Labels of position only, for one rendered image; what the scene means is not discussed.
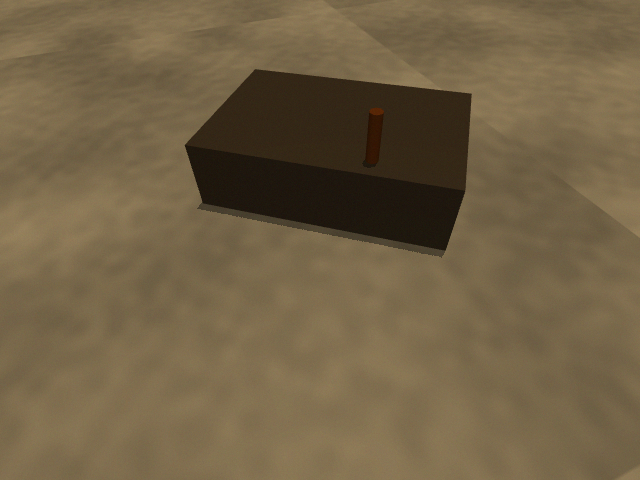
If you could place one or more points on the can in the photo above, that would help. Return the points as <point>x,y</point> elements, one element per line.
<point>374,135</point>

